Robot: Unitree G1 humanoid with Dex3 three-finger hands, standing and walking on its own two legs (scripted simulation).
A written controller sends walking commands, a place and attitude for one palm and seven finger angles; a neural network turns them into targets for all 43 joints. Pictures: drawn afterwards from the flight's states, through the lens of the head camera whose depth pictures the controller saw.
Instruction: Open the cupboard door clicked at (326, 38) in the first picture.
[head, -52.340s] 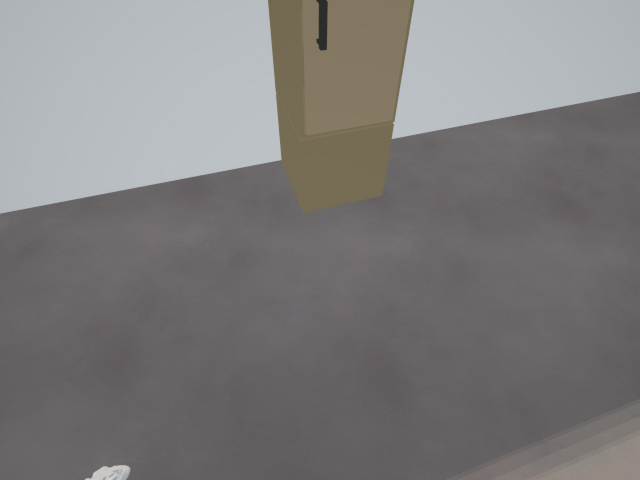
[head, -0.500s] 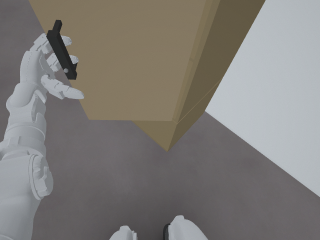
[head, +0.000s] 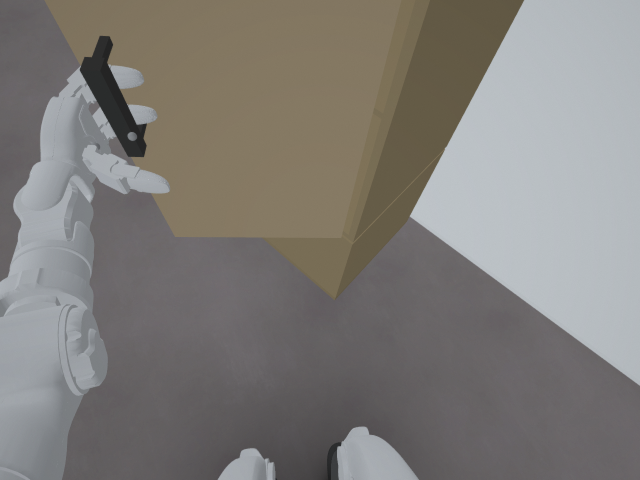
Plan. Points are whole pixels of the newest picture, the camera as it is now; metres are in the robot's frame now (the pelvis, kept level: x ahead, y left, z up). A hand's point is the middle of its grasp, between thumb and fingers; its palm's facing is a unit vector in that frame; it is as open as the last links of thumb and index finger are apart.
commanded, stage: close the thumb around the handle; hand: left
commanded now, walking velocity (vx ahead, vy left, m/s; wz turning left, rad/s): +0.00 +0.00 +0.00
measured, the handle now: (121, 101) +0.56 +0.20 +0.10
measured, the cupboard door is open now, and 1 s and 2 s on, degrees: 43 43 89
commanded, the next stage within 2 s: pull the door open along its arc in 0.80 s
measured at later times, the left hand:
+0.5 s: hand (138, 137) +0.50 +0.18 +0.09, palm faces -0.06 -1.00 -0.02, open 9.6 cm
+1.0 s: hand (135, 139) +0.50 +0.18 +0.09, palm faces -0.07 -1.00 -0.01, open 5.6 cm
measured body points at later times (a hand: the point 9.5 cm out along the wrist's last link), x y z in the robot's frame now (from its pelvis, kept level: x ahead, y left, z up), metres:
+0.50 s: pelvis +0.00 +0.00 +0.00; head +0.12 +0.01 +0.44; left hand +0.50 +0.23 +0.10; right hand +0.01 -0.27 -0.11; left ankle -0.03 +0.09 -0.69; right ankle +0.02 -0.11 -0.69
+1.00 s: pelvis +0.00 +0.00 +0.00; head +0.12 +0.01 +0.44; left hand +0.50 +0.24 +0.10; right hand +0.02 -0.27 -0.11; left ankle -0.03 +0.09 -0.69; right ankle +0.02 -0.11 -0.69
